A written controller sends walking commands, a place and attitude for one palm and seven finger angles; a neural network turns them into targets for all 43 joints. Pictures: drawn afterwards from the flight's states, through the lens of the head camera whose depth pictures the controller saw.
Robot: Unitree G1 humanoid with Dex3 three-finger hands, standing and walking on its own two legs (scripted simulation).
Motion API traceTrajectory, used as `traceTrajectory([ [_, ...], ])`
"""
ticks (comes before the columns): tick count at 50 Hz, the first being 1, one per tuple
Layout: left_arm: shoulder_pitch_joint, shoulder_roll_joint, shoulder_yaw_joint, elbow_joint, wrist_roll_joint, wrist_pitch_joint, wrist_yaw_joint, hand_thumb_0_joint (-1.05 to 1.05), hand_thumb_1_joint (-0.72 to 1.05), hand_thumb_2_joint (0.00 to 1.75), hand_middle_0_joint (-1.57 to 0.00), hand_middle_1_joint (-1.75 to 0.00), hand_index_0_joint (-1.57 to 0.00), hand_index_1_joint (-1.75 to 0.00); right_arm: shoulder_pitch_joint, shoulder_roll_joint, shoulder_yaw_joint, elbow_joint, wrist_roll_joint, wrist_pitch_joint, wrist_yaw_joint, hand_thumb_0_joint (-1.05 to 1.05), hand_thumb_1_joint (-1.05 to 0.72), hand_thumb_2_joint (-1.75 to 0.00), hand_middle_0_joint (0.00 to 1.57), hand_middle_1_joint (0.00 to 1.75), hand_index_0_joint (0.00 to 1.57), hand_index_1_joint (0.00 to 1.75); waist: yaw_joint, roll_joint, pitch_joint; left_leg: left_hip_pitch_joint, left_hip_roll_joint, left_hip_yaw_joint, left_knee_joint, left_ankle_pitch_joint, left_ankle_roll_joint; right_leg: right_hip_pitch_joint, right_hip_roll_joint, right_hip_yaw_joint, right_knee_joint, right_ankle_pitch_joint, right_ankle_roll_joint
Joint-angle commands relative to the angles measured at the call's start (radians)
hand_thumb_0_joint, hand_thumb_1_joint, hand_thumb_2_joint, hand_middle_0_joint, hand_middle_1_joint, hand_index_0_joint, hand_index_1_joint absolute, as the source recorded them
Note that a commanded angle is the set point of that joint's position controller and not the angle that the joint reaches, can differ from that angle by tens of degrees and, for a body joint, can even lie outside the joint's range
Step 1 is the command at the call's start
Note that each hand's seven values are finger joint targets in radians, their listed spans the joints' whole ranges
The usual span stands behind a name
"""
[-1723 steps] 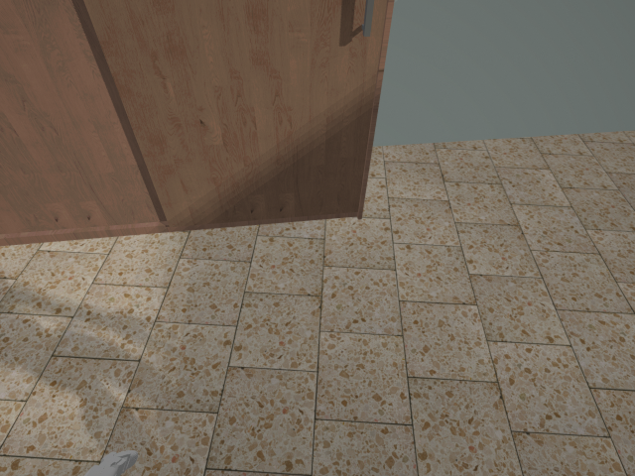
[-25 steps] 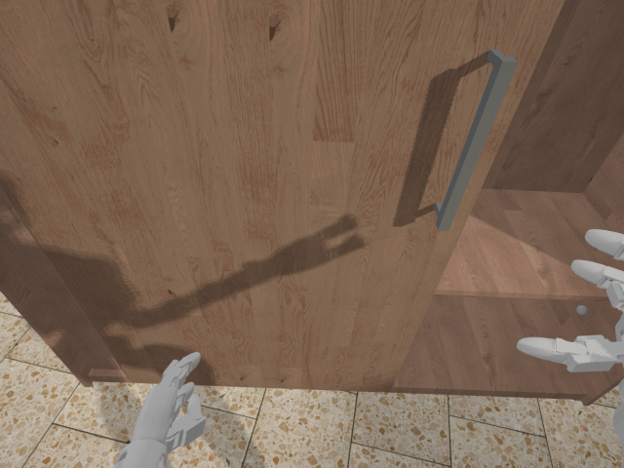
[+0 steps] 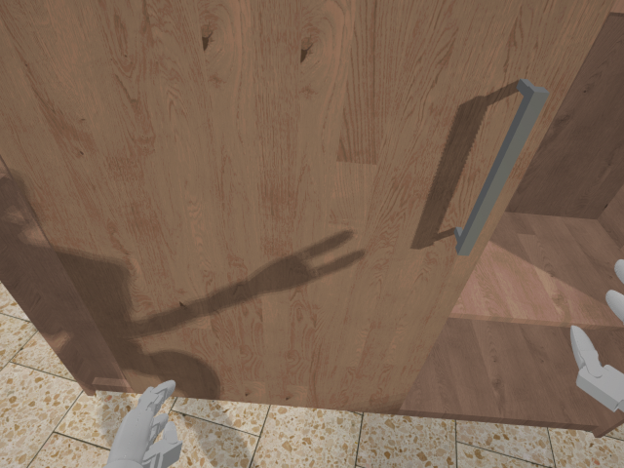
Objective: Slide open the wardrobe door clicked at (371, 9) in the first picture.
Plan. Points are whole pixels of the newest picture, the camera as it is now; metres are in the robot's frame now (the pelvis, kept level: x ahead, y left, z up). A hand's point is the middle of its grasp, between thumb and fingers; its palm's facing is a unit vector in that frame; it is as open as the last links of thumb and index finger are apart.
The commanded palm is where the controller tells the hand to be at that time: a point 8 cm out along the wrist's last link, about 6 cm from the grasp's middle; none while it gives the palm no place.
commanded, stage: draw the hand back to the body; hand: right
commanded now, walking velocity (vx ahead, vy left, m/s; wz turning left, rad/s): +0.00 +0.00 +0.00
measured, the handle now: (490, 177) +0.47 -0.25 +0.18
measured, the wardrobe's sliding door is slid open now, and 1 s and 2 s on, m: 0.66 0.66 0.66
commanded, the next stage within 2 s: step back with the hand held close in 0.40 s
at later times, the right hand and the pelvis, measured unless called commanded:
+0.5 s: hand (581, 367) +0.18 -0.24 +0.16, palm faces +0.46 +0.81 -0.37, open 7.4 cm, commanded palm +0.14 -0.28 +0.17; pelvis +0.00 +0.02 +0.00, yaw -1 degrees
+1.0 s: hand out of the picture +0.14 -0.29 +0.16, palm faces +0.39 +0.80 -0.45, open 7.4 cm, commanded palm +0.09 -0.33 +0.17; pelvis -0.05 -0.03 -0.01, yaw +0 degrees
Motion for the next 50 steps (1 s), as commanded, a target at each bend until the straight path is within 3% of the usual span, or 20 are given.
traceTrajectory([
  [1, -0.155, 0.095, 0.037, -0.174, -0.002, -0.052, 0.002, 0.0, 0.9, 0.9, -0.2, -0.3, -0.2, -0.3, -0.072, -0.194, -0.12, -0.266, 0.002, -0.07, -0.022, 0.0, -0.9, -0.9, 0.2, 0.3, 0.2, 0.3, -0.011, -0.023, -0.044, -0.174, 0.013, -0.035, -0.076, 0.241, -0.005, 0.15, -0.02, 0.077, -0.033, 0.154, -0.006],
  [6, -0.16, 0.092, 0.038, -0.169, -0.003, -0.036, 0.013, 0.0, 0.9, 0.9, -0.2, -0.3, -0.2, -0.3, -0.1, -0.183, -0.114, -0.213, 0.007, -0.058, -0.022, 0.0, -0.9, -0.9, 0.2, 0.3, 0.2, 0.3, -0.004, 0.031, 0.011, -0.2, 0.018, -0.038, -0.097, 0.222, -0.013, 0.139, -0.016, 0.067, -0.036, 0.121, -0.012],
  [11, -0.167, 0.088, 0.035, -0.166, -0.001, -0.028, 0.018, 0.0, 0.9, 0.9, -0.2, -0.3, -0.2, -0.3, -0.118, -0.174, -0.1, -0.216, 0.008, -0.06, -0.018, 0.0, -0.9, -0.9, 0.2, 0.3, 0.2, 0.3, -0.008, 0.0, -0.02, -0.183, 0.023, -0.047, -0.102, 0.242, -0.015, 0.166, -0.01, 0.062, -0.034, 0.134, -0.017],
  [12, -0.165, 0.091, 0.037, -0.166, 0.0, -0.03, 0.02, 0.0, 0.9, 0.9, -0.2, -0.3, -0.2, -0.3, -0.111, -0.187, -0.11, -0.216, 0.008, -0.058, -0.019, 0.0, -0.9, -0.9, 0.2, 0.3, 0.2, 0.3, -0.011, 0.026, -0.038, -0.166, 0.022, -0.046, -0.102, 0.262, -0.016, 0.167, -0.011, 0.063, -0.034, 0.144, -0.018],
  [13, -0.17, 0.091, 0.034, -0.168, 0.001, -0.03, 0.02, 0.0, 0.9, 0.9, -0.2, -0.3, -0.2, -0.3, -0.123, -0.191, -0.111, -0.23, 0.006, -0.059, -0.018, 0.0, -0.9, -0.9, 0.2, 0.3, 0.2, 0.3, -0.013, 0.0, -0.041, -0.17, 0.025, -0.051, -0.103, 0.274, -0.017, 0.169, -0.007, 0.06, -0.03, 0.151, -0.019],
  [15, -0.172, 0.09, 0.034, -0.168, 0.003, -0.031, 0.019, 0.0, 0.9, 0.9, -0.2, -0.3, -0.2, -0.3, -0.12, -0.201, -0.119, -0.24, 0.004, -0.063, -0.02, 0.0, -0.9, -0.9, 0.2, 0.3, 0.2, 0.3, -0.018, 0.006, -0.059, -0.158, 0.025, -0.05, -0.099, 0.293, -0.017, 0.172, -0.004, 0.062, -0.027, 0.164, -0.018],
  [22, -0.18, 0.085, 0.036, -0.165, 0.0, -0.023, 0.019, 0.0, 0.9, 0.9, -0.2, -0.3, -0.2, -0.3, -0.087, -0.206, -0.133, -0.221, 0.012, -0.061, -0.018, 0.0, -0.9, -0.9, 0.2, 0.3, 0.2, 0.3, -0.019, 0.032, -0.028, -0.152, 0.029, -0.053, -0.11, 0.305, -0.021, 0.158, -0.005, 0.061, -0.029, 0.162, -0.019],
  [26, -0.181, 0.083, 0.036, -0.162, -0.001, -0.018, 0.02, 0.0, 0.9, 0.9, -0.2, -0.3, -0.2, -0.3, -0.128, -0.196, -0.118, -0.223, 0.013, -0.067, -0.014, 0.0, -0.9, -0.9, 0.2, 0.3, 0.2, 0.3, -0.011, 0.014, -0.018, -0.168, 0.03, -0.054, -0.113, 0.29, -0.024, 0.163, -0.005, 0.057, -0.031, 0.152, -0.019],
  [27, -0.163, 0.086, 0.021, -0.207, -0.018, 0.006, 0.013, 0.0, 0.9, 0.9, -0.2, -0.3, -0.2, -0.3, -0.311, -0.37, -0.27, -0.284, -0.01, -0.12, -0.036, 0.0, -0.9, -0.9, 0.2, 0.3, 0.2, 0.3, 0.019, -0.003, 0.068, -0.268, 0.082, -0.116, -0.164, 0.376, -0.06, 0.112, -0.021, 0.075, 0.028, 0.1, -0.026],
  [28, -0.177, 0.087, 0.035, -0.174, -0.002, 0.02, 0.013, 0.0, 0.9, 0.9, -0.2, -0.3, -0.2, -0.3, -0.179, -0.274, -0.197, -0.205, -0.01, -0.122, -0.025, 0.0, -0.9, -0.9, 0.2, 0.3, 0.2, 0.3, 0.021, 0.088, 0.032, -0.277, 0.108, -0.102, -0.141, 0.476, -0.082, 0.079, -0.024, 0.07, 0.079, 0.122, -0.032],
  [30, -0.168, 0.091, 0.041, -0.201, -0.005, 0.047, 0.006, 0.0, 0.9, 0.9, -0.2, -0.3, -0.2, -0.3, -0.072, -0.211, -0.14, -0.168, -0.021, -0.105, -0.015, 0.0, -0.9, -0.9, 0.2, 0.3, 0.2, 0.3, 0.02, 0.157, -0.027, -0.225, 0.12, -0.081, -0.08, 0.698, -0.123, 0.066, -0.018, 0.045, 0.112, 0.19, -0.038],
  [31, -0.16, 0.093, 0.044, -0.21, -0.007, 0.059, 0.004, 0.0, 0.9, 0.9, -0.2, -0.3, -0.2, -0.3, -0.048, -0.203, -0.135, -0.173, -0.022, -0.106, -0.014, 0.0, -0.9, -0.9, 0.2, 0.3, 0.2, 0.3, 0.022, 0.153, -0.063, -0.196, 0.121, -0.072, -0.054, 0.745, -0.13, 0.055, -0.018, 0.037, 0.112, 0.215, -0.039],
  [32, -0.166, 0.096, 0.048, -0.219, -0.01, 0.066, 0.005, 0.0, 0.9, 0.9, -0.2, -0.3, -0.2, -0.3, -0.039, -0.202, -0.132, -0.207, -0.023, -0.113, -0.014, 0.0, -0.9, -0.9, 0.2, 0.3, 0.2, 0.3, 0.024, 0.107, -0.106, -0.179, 0.118, -0.067, -0.026, 0.78, -0.135, 0.075, -0.017, 0.032, 0.105, 0.268, -0.041],
  [34, -0.151, 0.103, 0.053, -0.236, -0.015, 0.087, 0.005, 0.0, 0.9, 0.9, -0.2, -0.3, -0.2, -0.3, 0.004, -0.214, -0.143, -0.248, -0.021, -0.111, -0.02, 0.0, -0.9, -0.9, 0.2, 0.3, 0.2, 0.3, 0.027, 0.054, -0.155, -0.189, 0.103, -0.06, 0.005, 0.695, -0.132, 0.102, -0.037, 0.04, 0.088, 0.346, -0.044],
  [37, -0.155, 0.102, 0.054, -0.258, -0.017, 0.104, 0.012, 0.0, 0.9, 0.9, -0.2, -0.3, -0.2, -0.3, 0.037, -0.268, -0.194, -0.32, -0.016, -0.115, -0.034, 0.0, -0.9, -0.9, 0.2, 0.3, 0.2, 0.3, 0.025, 0.031, -0.173, -0.211, 0.09, -0.066, 0.005, 0.574, -0.116, 0.104, -0.054, 0.053, 0.078, 0.359, -0.042],
  [39, -0.149, 0.097, 0.053, -0.271, -0.02, 0.113, 0.014, 0.0, 0.9, 0.9, -0.2, -0.3, -0.2, -0.3, 0.052, -0.274, -0.204, -0.335, -0.012, -0.117, -0.04, 0.0, -0.9, -0.9, 0.2, 0.3, 0.2, 0.3, 0.028, 0.057, -0.163, -0.215, 0.085, -0.071, 0.006, 0.517, -0.098, 0.068, -0.058, 0.065, 0.071, 0.335, -0.035],
  [42, -0.145, 0.103, 0.058, -0.28, -0.018, 0.112, 0.022, 0.0, 0.9, 0.9, -0.2, -0.3, -0.2, -0.3, 0.058, -0.313, -0.245, -0.366, -0.007, -0.13, -0.051, 0.0, -0.9, -0.9, 0.2, 0.3, 0.2, 0.3, 0.029, 0.027, -0.157, -0.222, 0.076, -0.079, 0.01, 0.403, -0.076, 0.037, -0.068, 0.09, 0.046, 0.274, -0.032],
  [43, -0.135, 0.099, 0.056, -0.279, -0.019, 0.11, 0.023, 0.0, 0.9, 0.9, -0.2, -0.3, -0.2, -0.3, 0.069, -0.288, -0.226, -0.34, -0.004, -0.131, -0.052, 0.0, -0.9, -0.9, 0.2, 0.3, 0.2, 0.3, 0.034, 0.02, -0.136, -0.236, 0.071, -0.082, 0.006, 0.337, -0.067, 0.02, -0.075, 0.101, 0.034, 0.233, -0.03],
  [47, -0.13, 0.122, 0.06, -0.28, -0.013, 0.08, 0.026, 0.0, 0.9, 0.9, -0.2, -0.3, -0.2, -0.3, 0.052, -0.276, -0.219, -0.331, -0.012, -0.154, -0.058, 0.0, -0.9, -0.9, 0.2, 0.3, 0.2, 0.3, 0.04, -0.076, -0.06, -0.238, 0.03, -0.079, -0.001, 0.033, -0.037, -0.115, -0.109, 0.178, -0.09, -0.132, -0.04],
  [50, -0.124, 0.136, 0.06, -0.275, -0.012, 0.052, 0.028, 0.0, 0.9, 0.9, -0.2, -0.3, -0.2, -0.3, 0.036, -0.238, -0.202, -0.299, -0.035, -0.172, -0.059, 0.0, -0.9, -0.9, 0.2, 0.3, 0.2, 0.3, 0.039, -0.148, -0.024, -0.096, -0.024, -0.05, 0.135, -0.049, -0.029, -0.353, -0.17, 0.281, -0.246, -0.488, -0.064],
])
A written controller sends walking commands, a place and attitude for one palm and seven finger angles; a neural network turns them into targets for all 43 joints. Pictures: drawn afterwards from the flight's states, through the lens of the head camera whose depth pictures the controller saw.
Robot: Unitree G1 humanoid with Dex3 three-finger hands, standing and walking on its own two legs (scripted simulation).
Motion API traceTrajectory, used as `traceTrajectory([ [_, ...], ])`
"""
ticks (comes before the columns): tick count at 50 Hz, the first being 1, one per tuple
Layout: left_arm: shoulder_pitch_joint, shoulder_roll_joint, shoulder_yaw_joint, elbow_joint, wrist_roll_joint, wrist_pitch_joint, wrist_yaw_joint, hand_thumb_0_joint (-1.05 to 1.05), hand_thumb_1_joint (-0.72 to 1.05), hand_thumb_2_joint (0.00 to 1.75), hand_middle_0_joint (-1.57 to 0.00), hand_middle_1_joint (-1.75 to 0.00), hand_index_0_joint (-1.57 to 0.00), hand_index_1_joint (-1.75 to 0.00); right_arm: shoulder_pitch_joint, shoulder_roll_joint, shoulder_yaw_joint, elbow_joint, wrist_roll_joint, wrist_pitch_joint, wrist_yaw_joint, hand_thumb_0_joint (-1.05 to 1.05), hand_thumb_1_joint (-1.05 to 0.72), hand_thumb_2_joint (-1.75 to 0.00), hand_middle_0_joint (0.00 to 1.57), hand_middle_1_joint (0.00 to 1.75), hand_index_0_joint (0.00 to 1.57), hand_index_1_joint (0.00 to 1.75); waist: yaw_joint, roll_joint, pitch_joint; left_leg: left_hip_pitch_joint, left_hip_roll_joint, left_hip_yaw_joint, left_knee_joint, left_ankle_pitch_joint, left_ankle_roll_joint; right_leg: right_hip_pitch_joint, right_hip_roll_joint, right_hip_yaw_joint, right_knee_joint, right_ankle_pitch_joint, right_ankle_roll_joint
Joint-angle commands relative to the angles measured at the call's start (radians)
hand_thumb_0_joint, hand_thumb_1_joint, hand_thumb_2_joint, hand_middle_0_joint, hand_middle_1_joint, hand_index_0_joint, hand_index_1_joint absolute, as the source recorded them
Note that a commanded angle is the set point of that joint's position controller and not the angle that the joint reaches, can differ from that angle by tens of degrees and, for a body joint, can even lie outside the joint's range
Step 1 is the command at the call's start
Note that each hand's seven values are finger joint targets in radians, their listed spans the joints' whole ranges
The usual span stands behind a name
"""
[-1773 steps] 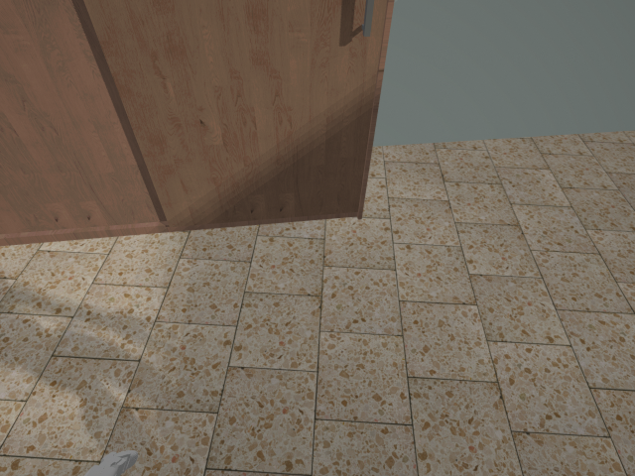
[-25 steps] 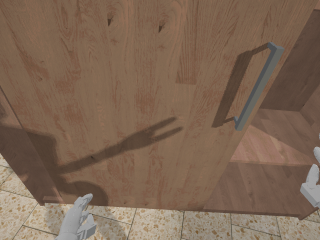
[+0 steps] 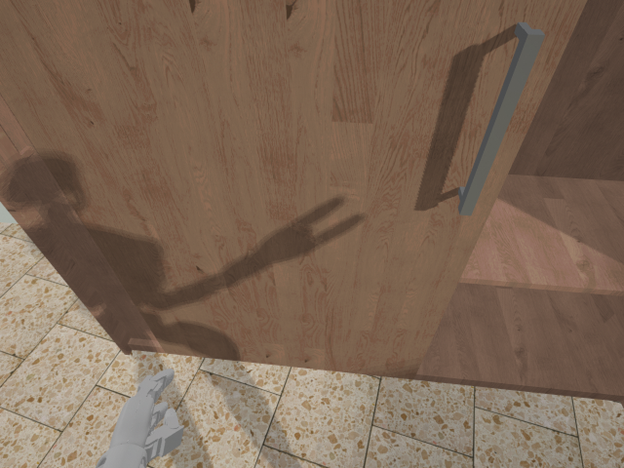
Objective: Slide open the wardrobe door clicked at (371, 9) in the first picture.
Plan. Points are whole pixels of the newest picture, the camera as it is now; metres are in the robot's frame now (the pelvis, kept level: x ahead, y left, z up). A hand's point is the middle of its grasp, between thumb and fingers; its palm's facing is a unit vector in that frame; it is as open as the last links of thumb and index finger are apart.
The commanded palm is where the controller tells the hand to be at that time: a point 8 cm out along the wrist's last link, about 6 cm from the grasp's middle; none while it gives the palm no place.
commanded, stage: step back with the hand held close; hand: right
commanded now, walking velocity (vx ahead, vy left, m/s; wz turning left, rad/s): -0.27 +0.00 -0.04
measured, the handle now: (489, 131) +0.52 -0.23 +0.19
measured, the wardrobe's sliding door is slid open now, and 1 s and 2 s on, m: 0.66 0.66 0.66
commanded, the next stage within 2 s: stop stepping back and stand still in 0.40 s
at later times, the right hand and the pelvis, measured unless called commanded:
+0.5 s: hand out of the picture +0.09 -0.34 +0.17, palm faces +0.49 +0.81 -0.32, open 7.4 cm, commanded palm +0.01 -0.37 +0.18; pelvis -0.11 -0.06 -0.01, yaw -4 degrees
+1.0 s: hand out of the picture -0.02 -0.41 +0.19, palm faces +0.31 +0.90 -0.31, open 7.5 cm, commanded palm -0.08 -0.47 +0.18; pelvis -0.23 -0.17 +0.02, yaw +1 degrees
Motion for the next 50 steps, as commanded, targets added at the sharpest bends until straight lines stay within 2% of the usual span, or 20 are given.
traceTrajectory([
  [1, -0.118, 0.145, 0.051, -0.156, 0.001, -0.084, 0.009, 0.0, 0.9, 0.9, -0.2, -0.3, -0.2, -0.3, -0.055, -0.134, -0.126, -0.155, -0.025, -0.081, -0.03, 0.0, -0.9, -0.9, 0.2, 0.3, 0.2, 0.3, -0.018, -0.193, -0.04, 0.158, -0.035, -0.035, 0.12, -0.085, 0.006, -0.255, -0.178, 0.304, -0.348, -0.616, -0.031],
  [8, -0.097, 0.126, 0.052, -0.135, 0.012, -0.133, -0.007, 0.0, 0.9, 0.9, -0.2, -0.3, -0.2, -0.3, -0.048, -0.159, -0.141, -0.242, -0.014, -0.117, -0.024, 0.0, -0.9, -0.9, 0.2, 0.3, 0.2, 0.3, -0.016, -0.101, -0.104, 0.036, -0.034, -0.084, 0.011, -0.122, 0.038, -0.101, -0.132, 0.288, -0.278, -0.482, 0.022],
  [16, -0.068, 0.11, 0.061, -0.057, 0.014, -0.154, -0.001, 0.0, 0.9, 0.9, -0.2, -0.3, -0.2, -0.3, -0.145, -0.149, -0.084, -0.198, -0.016, -0.121, -0.049, 0.0, -0.9, -0.9, 0.2, 0.3, 0.2, 0.3, 0.021, 0.085, -0.093, -0.469, 0.136, -0.243, -0.25, -0.327, 0.115, 0.337, -0.021, 0.155, 0.144, -0.22, 0.074],
  [20, -0.081, 0.119, 0.047, -0.053, 0.013, -0.159, 0.008, 0.0, 0.9, 0.9, -0.2, -0.3, -0.2, -0.3, -0.251, -0.156, -0.055, -0.206, -0.023, -0.129, -0.051, 0.0, -0.9, -0.9, 0.2, 0.3, 0.2, 0.3, 0.033, -0.042, 0.019, -0.5, 0.055, -0.151, -0.126, -0.342, 0.06, 0.23, -0.074, 0.281, -0.013, -0.373, 0.063],
  [22, -0.134, 0.149, 0.05, -0.083, 0.025, -0.172, 0.015, 0.0, 0.9, 0.9, -0.2, -0.3, -0.2, -0.3, -0.276, -0.19, -0.107, -0.238, -0.037, -0.135, -0.045, 0.0, -0.9, -0.9, 0.2, 0.3, 0.2, 0.3, 0.002, -0.334, 0.006, -0.087, -0.14, -0.03, 0.286, -0.274, 0.011, -0.204, -0.221, 0.51, -0.494, -0.822, 0.048],
  [23, -0.119, 0.141, 0.061, -0.088, 0.031, -0.169, 0.007, 0.0, 0.9, 0.9, -0.2, -0.3, -0.2, -0.3, -0.279, -0.195, -0.132, -0.243, -0.046, -0.132, -0.038, 0.0, -0.9, -0.9, 0.2, 0.3, 0.2, 0.3, -0.025, -0.394, -0.067, 0.139, -0.167, -0.021, 0.568, -0.249, 0.019, -0.39, -0.276, 0.504, -0.556, -0.855, 0.057],
  [27, -0.074, 0.081, 0.095, -0.09, 0.013, -0.198, -0.051, 0.0, 0.9, 0.9, -0.2, -0.3, -0.2, -0.3, -0.119, -0.218, -0.168, -0.311, -0.001, -0.134, -0.016, 0.0, -0.9, -0.9, 0.2, 0.3, 0.2, 0.3, -0.073, -0.208, -0.273, 0.012, -0.177, 0.083, 0.547, -0.307, 0.049, 0.054, -0.079, 0.12, -0.386, -0.386, 0.259],
  [29, -0.052, 0.062, 0.087, -0.083, -0.012, -0.197, -0.066, 0.0, 0.9, 0.9, -0.2, -0.3, -0.2, -0.3, 0.051, -0.185, -0.158, -0.301, 0.008, -0.125, -0.023, 0.0, -0.9, -0.9, 0.2, 0.3, 0.2, 0.3, -0.079, -0.129, -0.293, -0.082, -0.095, 0.109, 0.161, -0.365, 0.113, 0.205, 0.047, -0.051, -0.019, -0.277, 0.29],
  [30, -0.047, 0.067, 0.092, -0.071, -0.029, -0.188, -0.069, 0.0, 0.9, 0.9, -0.2, -0.3, -0.2, -0.3, 0.091, -0.217, -0.179, -0.315, 0.013, -0.122, -0.026, 0.0, -0.9, -0.9, 0.2, 0.3, 0.2, 0.3, -0.079, 0.159, -0.232, -0.3, 0.11, -0.038, -0.109, -0.375, 0.196, 0.232, 0.084, -0.012, 0.534, -0.301, 0.26],
  [31, -0.07, 0.089, 0.109, -0.049, -0.029, -0.17, -0.071, 0.0, 0.9, 0.9, -0.2, -0.3, -0.2, -0.3, 0.036, -0.219, -0.173, -0.349, 0.002, -0.119, -0.02, 0.0, -0.9, -0.9, 0.2, 0.3, 0.2, 0.3, -0.032, 0.46, -0.086, -0.577, 0.366, -0.408, -0.185, -0.324, 0.31, 0.109, 0.036, 0.262, 1.119, -0.407, 0.197],
  [33, -0.03, 0.055, 0.082, -0.026, -0.003, -0.174, -0.095, 0.0, 0.9, 0.9, -0.2, -0.3, -0.2, -0.3, -0.256, -0.248, -0.223, -0.429, 0.029, -0.088, -0.011, 0.0, -0.9, -0.9, 0.2, 0.3, 0.2, 0.3, 0.06, 0.222, -0.039, -0.464, 0.454, -0.344, -0.136, -0.183, 0.343, -0.228, -0.01, 0.351, 1.334, -0.448, 0.118],
  [34, -0.051, 0.027, 0.033, -0.053, 0.031, -0.169, -0.098, 0.0, 0.9, 0.9, -0.2, -0.3, -0.2, -0.3, -0.384, -0.257, -0.21, -0.276, 0.02, -0.09, -0.013, 0.0, -0.9, -0.9, 0.2, 0.3, 0.2, 0.3, 0.091, 0.093, -0.045, -0.419, 0.376, -0.219, -0.053, -0.077, 0.062, -0.122, -0.107, 0.253, 1.012, -0.445, 0.105],
  [35, -0.096, 0.05, 0.032, -0.039, 0.01, -0.141, -0.066, 0.0, 0.9, 0.9, -0.2, -0.3, -0.2, -0.3, -0.4, -0.147, -0.1, -0.157, -0.008, -0.063, -0.008, 0.0, -0.9, -0.9, 0.2, 0.3, 0.2, 0.3, 0.031, 0.095, 0.045, -0.324, 0.23, -0.176, -0.043, -0.221, 0.133, -0.117, -0.067, 0.185, 0.593, -0.393, 0.075],
  [37, -0.107, 0.123, 0.066, -0.004, -0.007, -0.173, -0.023, 0.0, 0.9, 0.9, -0.2, -0.3, -0.2, -0.3, -0.481, -0.173, -0.074, -0.127, -0.03, -0.042, -0.013, 0.0, -0.9, -0.9, 0.2, 0.3, 0.2, 0.3, 0.069, -0.13, 0.186, -0.494, 0.126, -0.144, 0.189, -0.325, 0.097, 0.096, -0.036, 0.183, 0.109, -0.36, 0.051],
  [38, -0.078, 0.156, 0.062, -0.011, 0.004, -0.181, -0.015, 0.0, 0.9, 0.9, -0.2, -0.3, -0.2, -0.3, -0.473, -0.169, -0.066, -0.135, -0.044, -0.05, -0.023, 0.0, -0.9, -0.9, 0.2, 0.3, 0.2, 0.3, 0.052, -0.492, 0.175, -0.525, 0.006, -0.051, 0.487, -0.407, 0.07, 0.104, -0.124, 0.383, -0.142, -0.487, 0.059],
  [39, -0.064, 0.138, 0.052, -0.04, 0.02, -0.196, -0.027, 0.0, 0.9, 0.9, -0.2, -0.3, -0.2, -0.3, -0.566, -0.156, -0.042, -0.23, -0.048, -0.085, -0.031, 0.0, -0.9, -0.9, 0.2, 0.3, 0.2, 0.3, 0.052, -0.675, 0.198, -0.583, -0.065, -0.017, 0.707, -0.442, 0.04, 0.01, -0.291, 0.721, -0.317, -0.674, 0.065],
  [40, -0.056, 0.115, 0.047, -0.035, 0.022, -0.213, -0.035, 0.0, 0.9, 0.9, -0.2, -0.3, -0.2, -0.3, -0.59, -0.2, -0.072, -0.264, -0.057, -0.116, -0.033, 0.0, -0.9, -0.9, 0.2, 0.3, 0.2, 0.3, 0.052, -0.56, 0.223, -0.575, -0.056, -0.106, 0.81, -0.333, 0.038, -0.102, -0.343, 0.823, -0.401, -0.871, 0.024],
  [43, -0.069, 0.094, 0.059, -0.059, 0.031, -0.228, -0.081, 0.0, 0.9, 0.9, -0.2, -0.3, -0.2, -0.3, -0.372, -0.157, -0.064, -0.387, -0.032, -0.112, -0.003, 0.0, -0.9, -0.9, 0.2, 0.3, 0.2, 0.3, 0.031, -0.191, 0.044, -0.528, -0.047, -0.121, 0.881, -0.177, 0.026, 0.03, -0.273, 0.727, -0.347, -0.703, 0.113],
  [46, -0.076, 0.086, 0.061, -0.061, 0.019, -0.231, -0.099, 0.0, 0.9, 0.9, -0.2, -0.3, -0.2, -0.3, -0.117, -0.127, -0.05, -0.491, -0.025, -0.098, -0.009, 0.0, -0.9, -0.9, 0.2, 0.3, 0.2, 0.3, 0.011, -0.222, -0.059, -0.425, -0.043, -0.032, 0.758, -0.039, 0.023, 0.092, -0.188, 0.405, -0.326, -0.589, 0.162],
  [50, -0.037, 0.046, 0.053, -0.035, 0.036, -0.178, -0.065, 0.0, 0.9, 0.9, -0.2, -0.3, -0.2, -0.3, 0.06, -0.182, -0.133, -0.426, -0.034, -0.088, -0.032, 0.0, -0.9, -0.9, 0.2, 0.3, 0.2, 0.3, 0.017, -0.225, -0.091, -0.394, -0.064, 0.023, 0.572, -0.015, 0.019, 0.189, -0.192, 0.328, -0.366, -0.475, 0.155],
])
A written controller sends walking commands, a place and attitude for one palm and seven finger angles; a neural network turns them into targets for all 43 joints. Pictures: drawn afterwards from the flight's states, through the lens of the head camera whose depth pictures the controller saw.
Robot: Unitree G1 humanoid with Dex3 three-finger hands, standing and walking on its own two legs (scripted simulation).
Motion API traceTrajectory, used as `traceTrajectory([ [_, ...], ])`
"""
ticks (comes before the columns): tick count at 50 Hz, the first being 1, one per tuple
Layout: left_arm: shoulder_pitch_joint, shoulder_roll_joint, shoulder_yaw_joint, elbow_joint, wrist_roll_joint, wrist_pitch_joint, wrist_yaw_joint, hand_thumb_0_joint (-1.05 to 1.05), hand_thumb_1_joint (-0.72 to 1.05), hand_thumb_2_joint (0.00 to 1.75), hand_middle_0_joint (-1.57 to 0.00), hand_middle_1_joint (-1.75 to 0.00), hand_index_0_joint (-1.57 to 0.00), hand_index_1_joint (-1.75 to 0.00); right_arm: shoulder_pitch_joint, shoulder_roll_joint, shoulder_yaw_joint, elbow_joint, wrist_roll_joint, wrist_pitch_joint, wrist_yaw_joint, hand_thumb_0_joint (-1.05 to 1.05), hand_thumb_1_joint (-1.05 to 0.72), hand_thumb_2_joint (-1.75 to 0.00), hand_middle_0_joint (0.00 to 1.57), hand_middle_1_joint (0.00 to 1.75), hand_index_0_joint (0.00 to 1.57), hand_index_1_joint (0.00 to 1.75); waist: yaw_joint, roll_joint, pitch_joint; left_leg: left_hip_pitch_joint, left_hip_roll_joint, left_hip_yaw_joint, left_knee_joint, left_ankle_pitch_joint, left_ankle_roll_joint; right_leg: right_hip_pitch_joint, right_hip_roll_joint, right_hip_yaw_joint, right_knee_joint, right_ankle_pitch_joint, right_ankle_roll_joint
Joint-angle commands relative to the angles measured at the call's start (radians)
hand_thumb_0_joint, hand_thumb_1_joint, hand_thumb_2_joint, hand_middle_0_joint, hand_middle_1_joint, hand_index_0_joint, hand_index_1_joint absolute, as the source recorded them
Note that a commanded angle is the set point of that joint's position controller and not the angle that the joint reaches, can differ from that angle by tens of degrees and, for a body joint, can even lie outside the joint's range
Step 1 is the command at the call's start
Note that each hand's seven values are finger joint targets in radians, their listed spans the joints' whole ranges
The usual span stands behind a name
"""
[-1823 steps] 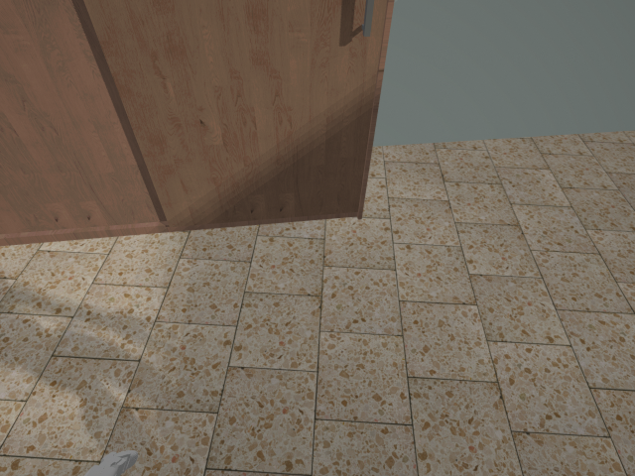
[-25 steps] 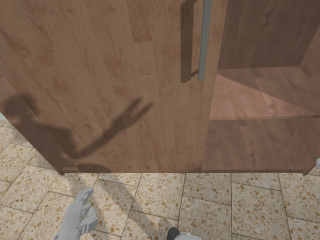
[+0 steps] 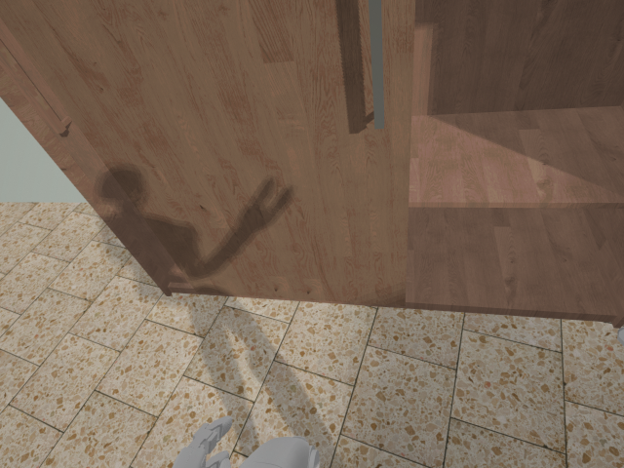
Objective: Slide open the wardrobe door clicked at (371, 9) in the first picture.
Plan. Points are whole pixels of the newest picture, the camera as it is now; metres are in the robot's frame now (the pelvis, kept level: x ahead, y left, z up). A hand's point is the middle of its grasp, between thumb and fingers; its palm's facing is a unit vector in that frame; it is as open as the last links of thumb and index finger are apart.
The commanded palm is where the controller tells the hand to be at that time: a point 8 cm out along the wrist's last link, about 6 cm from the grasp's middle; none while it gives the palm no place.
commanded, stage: stop stepping back and stand still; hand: right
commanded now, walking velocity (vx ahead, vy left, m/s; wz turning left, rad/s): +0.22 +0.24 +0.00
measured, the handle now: (377, 53) +0.75 -0.07 +0.17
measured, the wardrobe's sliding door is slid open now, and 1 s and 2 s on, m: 0.66 0.66 0.66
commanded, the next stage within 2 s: none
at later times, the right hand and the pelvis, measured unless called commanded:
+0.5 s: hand (587, 309) +0.24 -0.23 +0.15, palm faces +0.38 +0.84 -0.39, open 7.4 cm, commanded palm +0.19 -0.28 +0.16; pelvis +0.03 +0.01 -0.02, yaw +3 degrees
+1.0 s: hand (563, 247) +0.32 -0.24 +0.14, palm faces +0.36 +0.78 -0.51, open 7.4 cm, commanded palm +0.26 -0.28 +0.16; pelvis +0.11 +0.01 -0.02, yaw +2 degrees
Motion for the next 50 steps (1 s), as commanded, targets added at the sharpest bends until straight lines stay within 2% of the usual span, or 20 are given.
traceTrajectory([
  [1, -0.147, 0.209, 0.105, -0.139, 0.007, -0.004, 0.062, 0.0, 0.9, 0.9, -0.2, -0.3, -0.2, -0.3, 0.071, -0.218, -0.167, -0.184, -0.012, -0.063, -0.045, 0.0, -0.9, -0.9, 0.2, 0.3, 0.2, 0.3, -0.021, -0.297, -0.13, -0.002, 0.019, 0.024, -0.172, 0.036, -0.009, 0.12, -0.18, 0.21, -0.384, -0.317, 0.045],
  [8, -0.136, 0.239, 0.11, -0.117, -0.002, 0.027, 0.112, 0.0, 0.9, 0.9, -0.2, -0.3, -0.2, -0.3, 0.026, -0.191, -0.141, 0.081, -0.01, 0.004, -0.054, 0.0, -0.9, -0.9, 0.2, 0.3, 0.2, 0.3, -0.015, -0.284, -0.104, 0.121, -0.006, 0.067, -0.403, -0.079, 0.0, 0.147, -0.173, 0.126, -0.441, -0.296, 0.083],
  [12, -0.185, 0.254, 0.105, -0.145, 0.0, 0.015, 0.099, 0.0, 0.9, 0.9, -0.2, -0.3, -0.2, -0.3, -0.111, -0.161, -0.055, 0.005, -0.011, 0.016, -0.05, 0.0, -0.9, -0.9, 0.2, 0.3, 0.2, 0.3, -0.026, -0.29, -0.103, 0.334, -0.009, 0.07, -0.619, -0.162, 0.021, 0.081, -0.158, 0.118, -0.421, -0.297, 0.075],
  [14, -0.201, 0.263, 0.104, -0.15, 0.003, 0.013, 0.092, 0.0, 0.9, 0.9, -0.2, -0.3, -0.2, -0.3, -0.115, -0.166, -0.042, -0.002, -0.015, 0.027, -0.056, 0.0, -0.9, -0.9, 0.2, 0.3, 0.2, 0.3, -0.037, -0.197, -0.128, 0.514, 0.017, 0.025, -0.746, -0.114, 0.04, -0.024, -0.133, 0.097, -0.327, -0.266, 0.046],
  [16, -0.197, 0.259, 0.105, -0.158, -0.001, 0.018, 0.082, 0.0, 0.9, 0.9, -0.2, -0.3, -0.2, -0.3, -0.1, -0.186, -0.059, -0.021, -0.017, 0.037, -0.055, 0.0, -0.9, -0.9, 0.2, 0.3, 0.2, 0.3, -0.038, -0.058, -0.138, 0.597, 0.123, -0.081, -0.82, -0.055, 0.084, -0.142, -0.055, 0.034, -0.105, -0.196, 0.017],
  [18, -0.216, 0.247, 0.108, -0.153, 0.003, 0.03, 0.074, 0.0, 0.9, 0.9, -0.2, -0.3, -0.2, -0.3, -0.13, -0.23, -0.113, -0.056, -0.018, 0.015, -0.063, 0.0, -0.9, -0.9, 0.2, 0.3, 0.2, 0.3, -0.039, 0.022, -0.071, 0.407, 0.409, -0.446, -0.969, -0.135, 0.223, -0.215, 0.021, -0.016, 0.313, -0.106, -0.001],
  [19, -0.232, 0.256, 0.103, -0.155, 0.005, 0.03, 0.071, 0.0, 0.9, 0.9, -0.2, -0.3, -0.2, -0.3, -0.157, -0.26, -0.156, -0.069, -0.017, -0.011, -0.075, 0.0, -0.9, -0.9, 0.2, 0.3, 0.2, 0.3, -0.041, -0.024, -0.033, 0.37, 0.463, -0.471, -0.963, -0.003, 0.263, -0.273, 0.019, 0.002, 0.44, -0.12, 0.002],
  [21, -0.183, 0.271, 0.122, -0.134, -0.018, 0.024, 0.068, 0.0, 0.9, 0.9, -0.2, -0.3, -0.2, -0.3, -0.121, -0.201, -0.141, 0.012, -0.012, -0.037, -0.072, 0.0, -0.9, -0.9, 0.2, 0.3, 0.2, 0.3, -0.013, -0.015, -0.035, 0.346, 0.389, -0.363, -0.928, -0.056, 0.202, -0.277, 0.02, 0.031, 0.481, -0.108, -0.001],
  [26, -0.2, 0.231, 0.091, -0.136, -0.012, 0.018, 0.088, 0.0, 0.9, 0.9, -0.2, -0.3, -0.2, -0.3, -0.114, -0.197, -0.162, 0.017, -0.005, -0.083, -0.082, 0.0, -0.9, -0.9, 0.2, 0.3, 0.2, 0.3, -0.039, -0.124, -0.047, 0.479, 0.329, -0.21, -0.743, 0.545, 0.148, -0.183, 0.005, -0.069, 0.191, -0.02, -0.022],
  [29, -0.17, 0.252, 0.102, -0.133, -0.012, 0.006, 0.095, 0.0, 0.9, 0.9, -0.2, -0.3, -0.2, -0.3, -0.095, -0.162, -0.128, 0.059, 0.001, -0.078, -0.075, 0.0, -0.9, -0.9, 0.2, 0.3, 0.2, 0.3, -0.025, -0.122, -0.13, 0.415, 0.22, -0.1, -0.558, 0.644, -0.014, 0.1, 0.014, -0.052, 0.014, 0.341, -0.06],
  [31, -0.166, 0.285, 0.118, -0.153, -0.022, 0.013, 0.091, 0.0, 0.9, 0.9, -0.2, -0.3, -0.2, -0.3, -0.104, -0.171, -0.131, 0.022, 0.006, -0.081, -0.07, 0.0, -0.9, -0.9, 0.2, 0.3, 0.2, 0.3, -0.031, -0.162, -0.216, 0.289, 0.13, -0.055, -0.424, 0.52, -0.107, 0.273, -0.122, 0.1, 0.051, 0.64, -0.142],
  [33, -0.166, 0.259, 0.101, -0.154, -0.016, 0.011, 0.08, 0.0, 0.9, 0.9, -0.2, -0.3, -0.2, -0.3, -0.075, -0.167, -0.126, 0.042, 0.003, -0.071, -0.059, 0.0, -0.9, -0.9, 0.2, 0.3, 0.2, 0.3, -0.027, -0.199, -0.187, 0.242, 0.079, -0.064, -0.368, 0.155, -0.081, 0.233, -0.184, 0.25, 0.008, 0.765, -0.207],
  [34, -0.19, 0.257, 0.1, -0.155, -0.006, 0.007, 0.076, 0.0, 0.9, 0.9, -0.2, -0.3, -0.2, -0.3, -0.075, -0.162, -0.118, 0.053, -0.002, -0.062, -0.047, 0.0, -0.9, -0.9, 0.2, 0.3, 0.2, 0.3, -0.035, -0.191, -0.135, 0.288, 0.079, -0.064, -0.459, -0.15, -0.05, 0.117, -0.208, 0.26, -0.075, 0.647, -0.178],
  [35, -0.177, 0.277, 0.114, -0.155, -0.013, 0.005, 0.073, 0.0, 0.9, 0.9, -0.2, -0.3, -0.2, -0.3, -0.063, -0.17, -0.135, 0.052, -0.007, -0.055, -0.048, 0.0, -0.9, -0.9, 0.2, 0.3, 0.2, 0.3, -0.036, -0.162, -0.083, 0.337, 0.085, -0.063, -0.583, -0.151, -0.032, 0.05, -0.199, 0.219, -0.063, 0.533, -0.154],
  [37, -0.172, 0.283, 0.115, -0.162, -0.026, 0.007, 0.073, 0.0, 0.9, 0.9, -0.2, -0.3, -0.2, -0.3, 0.02, -0.208, -0.189, 0.05, -0.01, -0.054, -0.053, 0.0, -0.9, -0.9, 0.2, 0.3, 0.2, 0.3, -0.04, -0.112, -0.106, 0.441, 0.11, -0.079, -0.766, 0.149, -0.025, -0.002, -0.109, 0.098, 0.019, 0.388, -0.092],
  [40, -0.172, 0.249, 0.101, -0.168, -0.03, 0.024, 0.063, 0.0, 0.9, 0.9, -0.2, -0.3, -0.2, -0.3, 0.069, -0.216, -0.209, 0.015, -0.004, -0.082, -0.061, 0.0, -0.9, -0.9, 0.2, 0.3, 0.2, 0.3, -0.025, -0.024, -0.209, 0.606, 0.276, -0.239, -0.701, 0.826, 0.018, -0.115, 0.004, -0.049, 0.19, 0.243, -0.036],
  [42, -0.192, 0.24, 0.095, -0.178, -0.038, 0.024, 0.061, 0.0, 0.9, 0.9, -0.2, -0.3, -0.2, -0.3, 0.051, -0.226, -0.229, 0.009, 0.005, -0.098, -0.073, 0.0, -0.9, -0.9, 0.2, 0.3, 0.2, 0.3, -0.048, 0.068, -0.242, 0.783, 0.329, -0.254, -0.636, 1.228, -0.056, -0.265, 0.051, -0.065, 0.234, -0.074, -0.03],
  [44, -0.184, 0.235, 0.095, -0.175, -0.035, 0.02, 0.068, 0.0, 0.9, 0.9, -0.2, -0.3, -0.2, -0.3, 0.066, -0.199, -0.207, 0.011, 0.008, -0.097, -0.07, 0.0, -0.9, -0.9, 0.2, 0.3, 0.2, 0.3, -0.048, 0.034, -0.229, 0.757, 0.291, -0.178, -0.58, 1.159, -0.046, -0.208, 0.056, -0.076, 0.106, -0.034, -0.053],
  [47, -0.166, 0.265, 0.11, -0.16, -0.032, 0.016, 0.083, 0.0, 0.9, 0.9, -0.2, -0.3, -0.2, -0.3, 0.004, -0.204, -0.182, -0.037, 0.016, -0.088, -0.073, 0.0, -0.9, -0.9, 0.2, 0.3, 0.2, 0.3, -0.01, -0.129, -0.328, 0.417, 0.159, -0.049, -0.396, 0.89, -0.101, 0.3, -0.016, -0.026, 0.052, 0.692, -0.11],
  [50, -0.151, 0.258, 0.116, -0.159, -0.02, 0.015, 0.068, 0.0, 0.9, 0.9, -0.2, -0.3, -0.2, -0.3, -0.017, -0.166, -0.13, -0.004, 0.001, -0.057, -0.063, 0.0, -0.9, -0.9, 0.2, 0.3, 0.2, 0.3, -0.027, -0.278, -0.2, 0.166, 0.066, -0.073, -0.366, -0.171, -0.053, 0.342, -0.189, 0.196, -0.015, 0.887, -0.197],
])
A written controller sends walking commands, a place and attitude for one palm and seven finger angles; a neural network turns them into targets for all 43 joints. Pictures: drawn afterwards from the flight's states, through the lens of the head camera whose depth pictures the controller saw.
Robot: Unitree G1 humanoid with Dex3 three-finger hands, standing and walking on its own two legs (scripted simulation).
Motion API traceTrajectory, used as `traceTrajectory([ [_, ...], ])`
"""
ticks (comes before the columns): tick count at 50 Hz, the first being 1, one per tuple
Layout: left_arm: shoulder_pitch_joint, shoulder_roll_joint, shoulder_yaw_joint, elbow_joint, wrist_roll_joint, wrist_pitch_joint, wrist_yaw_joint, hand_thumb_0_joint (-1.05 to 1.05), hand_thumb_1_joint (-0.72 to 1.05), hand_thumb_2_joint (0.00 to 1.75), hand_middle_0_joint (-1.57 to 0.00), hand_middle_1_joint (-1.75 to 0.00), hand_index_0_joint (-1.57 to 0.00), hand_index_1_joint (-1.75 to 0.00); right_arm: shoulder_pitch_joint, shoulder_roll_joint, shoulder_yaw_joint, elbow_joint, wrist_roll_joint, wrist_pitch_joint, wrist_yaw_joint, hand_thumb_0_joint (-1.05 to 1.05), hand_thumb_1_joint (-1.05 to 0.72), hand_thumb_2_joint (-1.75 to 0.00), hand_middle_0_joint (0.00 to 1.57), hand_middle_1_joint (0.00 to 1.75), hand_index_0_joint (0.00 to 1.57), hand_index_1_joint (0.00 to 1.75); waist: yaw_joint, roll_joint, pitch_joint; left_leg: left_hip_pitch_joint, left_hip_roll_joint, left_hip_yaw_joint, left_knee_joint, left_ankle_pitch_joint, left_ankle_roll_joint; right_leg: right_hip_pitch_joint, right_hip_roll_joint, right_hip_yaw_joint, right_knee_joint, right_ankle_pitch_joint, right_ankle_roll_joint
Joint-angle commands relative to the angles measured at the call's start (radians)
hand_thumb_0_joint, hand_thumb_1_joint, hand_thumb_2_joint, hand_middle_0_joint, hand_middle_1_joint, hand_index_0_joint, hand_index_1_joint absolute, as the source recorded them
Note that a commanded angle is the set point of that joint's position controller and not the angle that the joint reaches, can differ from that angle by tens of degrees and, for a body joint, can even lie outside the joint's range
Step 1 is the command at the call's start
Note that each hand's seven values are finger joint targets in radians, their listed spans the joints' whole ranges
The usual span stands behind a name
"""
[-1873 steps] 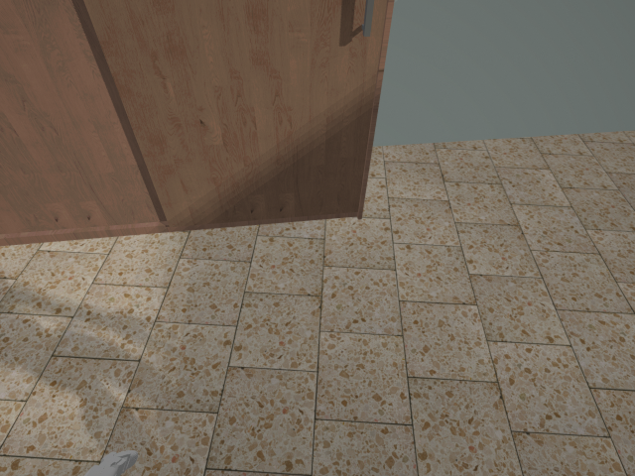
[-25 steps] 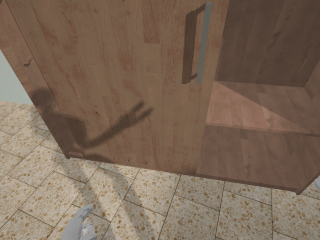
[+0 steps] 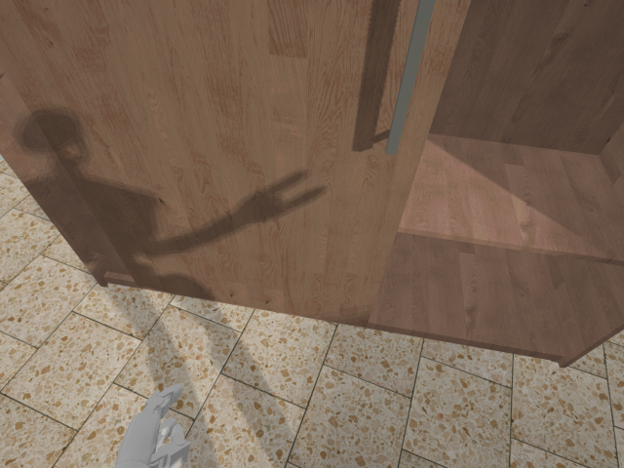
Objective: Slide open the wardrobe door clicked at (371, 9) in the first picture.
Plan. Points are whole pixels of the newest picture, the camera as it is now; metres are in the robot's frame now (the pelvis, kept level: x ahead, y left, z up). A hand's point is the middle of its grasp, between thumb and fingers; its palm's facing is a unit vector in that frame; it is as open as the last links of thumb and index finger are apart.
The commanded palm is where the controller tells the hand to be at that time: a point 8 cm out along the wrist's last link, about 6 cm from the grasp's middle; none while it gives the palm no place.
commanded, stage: stop stepping back and stand still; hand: right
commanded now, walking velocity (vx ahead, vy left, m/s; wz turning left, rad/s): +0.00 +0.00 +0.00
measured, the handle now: (408, 71) +0.64 -0.11 +0.19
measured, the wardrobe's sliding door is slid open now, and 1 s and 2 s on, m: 0.66 0.66 0.66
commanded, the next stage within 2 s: let the arm hang, fingers relaxed in 1.30 s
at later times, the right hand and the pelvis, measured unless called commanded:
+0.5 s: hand out of the picture +0.24 -0.27 +0.17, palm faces +0.44 +0.77 -0.45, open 7.4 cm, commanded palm +0.17 -0.31 +0.18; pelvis +0.03 +0.00 +0.00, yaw -1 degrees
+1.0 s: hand out of the picture +0.18 -0.29 +0.16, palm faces +0.45 +0.80 -0.40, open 7.4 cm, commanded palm +0.12 -0.33 +0.18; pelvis -0.01 -0.02 +0.01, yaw -2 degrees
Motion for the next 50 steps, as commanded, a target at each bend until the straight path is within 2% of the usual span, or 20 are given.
traceTrajectory([
  [1, -0.06, 0.12, 0.054, -0.152, 0.007, -0.063, 0.0, 0.0, 0.9, 0.9, -0.2, -0.3, -0.2, -0.3, -0.099, -0.165, -0.097, -0.178, -0.013, -0.025, -0.024, 0.0, -0.9, -0.9, 0.2, 0.3, 0.2, 0.3, 0.009, -0.191, -0.084, -0.172, 0.032, -0.036, -0.044, -0.12, -0.009, 0.23, -0.235, 0.219, -0.111, 0.77, -0.14],
  [4, -0.059, 0.123, 0.04, -0.148, -0.007, -0.067, 0.016, 0.0, 0.9, 0.9, -0.2, -0.3, -0.2, -0.3, -0.066, -0.171, -0.115, -0.09, -0.016, -0.015, -0.026, 0.0, -0.9, -0.9, 0.2, 0.3, 0.2, 0.3, 0.008, -0.125, -0.03, 0.006, 0.039, 0.004, -0.321, 0.138, -0.008, 0.056, -0.18, 0.138, -0.09, 0.484, -0.082],
  [5, -0.065, 0.122, 0.037, -0.153, -0.005, -0.067, 0.016, 0.0, 0.9, 0.9, -0.2, -0.3, -0.2, -0.3, -0.059, -0.178, -0.12, -0.082, -0.018, -0.025, -0.022, 0.0, -0.9, -0.9, 0.2, 0.3, 0.2, 0.3, 0.007, -0.077, -0.05, 0.089, 0.063, -0.039, -0.364, 0.324, -0.002, -0.014, -0.135, 0.103, -0.047, 0.383, -0.058],
  [7, -0.078, 0.11, 0.04, -0.165, -0.004, -0.069, 0.01, 0.0, 0.9, 0.9, -0.2, -0.3, -0.2, -0.3, -0.053, -0.177, -0.119, -0.1, -0.013, -0.036, -0.02, 0.0, -0.9, -0.9, 0.2, 0.3, 0.2, 0.3, 0.018, 0.02, -0.11, 0.112, 0.205, -0.226, -0.356, 0.594, 0.054, -0.064, -0.034, 0.039, 0.077, 0.184, -0.007],
  [8, -0.071, 0.105, 0.049, -0.166, -0.01, -0.066, 0.004, 0.0, 0.9, 0.9, -0.2, -0.3, -0.2, -0.3, -0.03, -0.158, -0.104, -0.094, -0.006, -0.037, -0.02, 0.0, -0.9, -0.9, 0.2, 0.3, 0.2, 0.3, 0.016, 0.144, -0.09, 0.111, 0.277, -0.305, -0.375, 0.748, 0.067, -0.112, 0.002, 0.023, 0.198, 0.012, 0.008],
  [9, -0.082, 0.11, 0.05, -0.169, -0.011, -0.065, 0.002, 0.0, 0.9, 0.9, -0.2, -0.3, -0.2, -0.3, -0.042, -0.159, -0.099, -0.116, -0.009, -0.047, -0.021, 0.0, -0.9, -0.9, 0.2, 0.3, 0.2, 0.3, 0.009, 0.17, -0.093, 0.135, 0.318, -0.328, -0.365, 0.877, 0.07, -0.165, 0.011, 0.035, 0.291, -0.13, 0.007],
  [12, -0.1, 0.093, 0.024, -0.167, -0.002, -0.062, 0.009, 0.0, 0.9, 0.9, -0.2, -0.3, -0.2, -0.3, -0.061, -0.197, -0.138, -0.124, -0.019, -0.071, -0.028, 0.0, -0.9, -0.9, 0.2, 0.3, 0.2, 0.3, -0.003, 0.083, -0.109, 0.241, 0.303, -0.221, -0.291, 0.998, 0.067, -0.228, -0.021, 0.048, 0.244, -0.146, -0.005],
  [15, -0.095, 0.083, 0.02, -0.174, 0.009, -0.061, 0.025, 0.0, 0.9, 0.9, -0.2, -0.3, -0.2, -0.3, -0.09, -0.175, -0.12, -0.156, -0.02, -0.078, -0.034, 0.0, -0.9, -0.9, 0.2, 0.3, 0.2, 0.3, -0.004, 0.048, -0.12, 0.244, 0.243, -0.152, -0.265, 0.954, 0.076, -0.143, 0.0, -0.009, 0.071, -0.002, -0.009],
  [17, -0.089, 0.097, 0.032, -0.173, 0.008, -0.064, 0.032, 0.0, 0.9, 0.9, -0.2, -0.3, -0.2, -0.3, -0.129, -0.186, -0.118, -0.215, -0.014, -0.078, -0.043, 0.0, -0.9, -0.9, 0.2, 0.3, 0.2, 0.3, 0.004, 0.003, -0.15, 0.198, 0.207, -0.115, -0.223, 0.912, 0.033, 0.013, 0.002, -0.013, -0.076, 0.199, -0.013],
  [18, -0.077, 0.105, 0.038, -0.17, 0.008, -0.066, 0.033, 0.0, 0.9, 0.9, -0.2, -0.3, -0.2, -0.3, -0.11, -0.179, -0.112, -0.212, -0.009, -0.074, -0.045, 0.0, -0.9, -0.9, 0.2, 0.3, 0.2, 0.3, 0.004, -0.039, -0.176, 0.12, 0.161, -0.087, -0.172, 0.841, -0.007, 0.142, -0.034, 0.019, -0.113, 0.43, -0.033],
  [19, -0.066, 0.125, 0.05, -0.173, 0.004, -0.063, 0.029, 0.0, 0.9, 0.9, -0.2, -0.3, -0.2, -0.3, -0.112, -0.185, -0.114, -0.234, -0.008, -0.074, -0.047, 0.0, -0.9, -0.9, 0.2, 0.3, 0.2, 0.3, 0.002, -0.077, -0.216, 0.026, 0.116, -0.061, -0.116, 0.737, -0.04, 0.268, -0.108, 0.081, -0.072, 0.643, -0.064],
  [20, -0.062, 0.136, 0.058, -0.179, 0.0, -0.06, 0.024, 0.0, 0.9, 0.9, -0.2, -0.3, -0.2, -0.3, -0.119, -0.181, -0.104, -0.244, -0.011, -0.075, -0.044, 0.0, -0.9, -0.9, 0.2, 0.3, 0.2, 0.3, 0.0, -0.122, -0.22, -0.063, 0.082, -0.053, -0.085, 0.493, -0.054, 0.325, -0.161, 0.133, -0.046, 0.738, -0.094],
  [22, -0.068, 0.115, 0.047, -0.175, 0.011, -0.069, 0.015, 0.0, 0.9, 0.9, -0.2, -0.3, -0.2, -0.3, -0.115, -0.193, -0.119, -0.219, -0.018, -0.066, -0.039, 0.0, -0.9, -0.9, 0.2, 0.3, 0.2, 0.3, -0.004, -0.22, -0.147, -0.128, 0.045, -0.037, -0.098, 0.123, -0.022, 0.281, -0.215, 0.207, -0.087, 0.837, -0.12],
  [23, -0.066, 0.11, 0.043, -0.171, 0.013, -0.071, 0.009, 0.0, 0.9, 0.9, -0.2, -0.3, -0.2, -0.3, -0.116, -0.167, -0.092, -0.204, -0.024, -0.06, -0.031, 0.0, -0.9, -0.9, 0.2, 0.3, 0.2, 0.3, -0.002, -0.203, -0.108, -0.098, 0.04, -0.023, -0.168, 0.038, -0.005, 0.23, -0.217, 0.197, -0.106, 0.787, -0.102],
  [25, -0.064, 0.124, 0.042, -0.171, 0.007, -0.075, 0.008, 0.0, 0.9, 0.9, -0.2, -0.3, -0.2, -0.3, -0.093, -0.165, -0.102, -0.166, -0.023, -0.051, -0.025, 0.0, -0.9, -0.9, 0.2, 0.3, 0.2, 0.3, 0.002, -0.167, -0.072, -0.013, 0.041, -0.01, -0.287, 0.112, 0.0, 0.125, -0.188, 0.158, -0.118, 0.609, -0.068],
  [29, -0.058, 0.12, 0.034, -0.179, 0.002, -0.062, 0.003, 0.0, 0.9, 0.9, -0.2, -0.3, -0.2, -0.3, -0.009, -0.177, -0.13, -0.145, -0.007, -0.058, -0.022, 0.0, -0.9, -0.9, 0.2, 0.3, 0.2, 0.3, 0.011, -0.035, -0.187, 0.156, 0.139, -0.117, -0.287, 0.77, 0.028, 0.044, -0.091, 0.069, 0.007, 0.554, -0.016],
  [31, -0.055, 0.117, 0.035, -0.177, -0.004, -0.054, -0.001, 0.0, 0.9, 0.9, -0.2, -0.3, -0.2, -0.3, 0.002, -0.163, -0.12, -0.129, 0.005, -0.048, -0.021, 0.0, -0.9, -0.9, 0.2, 0.3, 0.2, 0.3, 0.009, 0.065, -0.229, 0.191, 0.179, -0.132, -0.272, 0.883, 0.021, 0.021, -0.068, 0.045, 0.027, 0.439, -0.008],
  [32, -0.063, 0.115, 0.035, -0.181, -0.005, -0.053, 0.004, 0.0, 0.9, 0.9, -0.2, -0.3, -0.2, -0.3, 0.008, -0.174, -0.129, -0.134, 0.009, -0.044, -0.022, 0.0, -0.9, -0.9, 0.2, 0.3, 0.2, 0.3, 0.006, 0.061, -0.23, 0.192, 0.184, -0.132, -0.27, 0.893, 0.019, 0.015, -0.063, 0.041, 0.019, 0.407, -0.008],
  [40, -0.075, 0.125, 0.026, -0.18, 0.004, -0.054, 0.031, 0.0, 0.9, 0.9, -0.2, -0.3, -0.2, -0.3, -0.089, -0.174, -0.092, -0.16, 0.001, -0.035, -0.022, 0.0, -0.9, -0.9, 0.2, 0.3, 0.2, 0.3, 0.003, -0.075, -0.154, 0.049, 0.096, -0.08, -0.315, 0.463, 0.01, 0.09, -0.1, 0.105, -0.093, 0.418, -0.026],
  [50, -0.087, 0.134, 0.028, -0.175, 0.014, -0.078, 0.032, 0.0, 0.9, 0.9, -0.2, -0.3, -0.2, -0.3, -0.153, -0.144, -0.054, -0.131, -0.017, -0.055, -0.024, 0.0, -0.9, -0.9, 0.2, 0.3, 0.2, 0.3, 0.002, -0.107, -0.029, -0.018, 0.073, -0.089, -0.423, 0.102, 0.025, -0.013, -0.085, 0.149, -0.232, -0.057, -0.026],
])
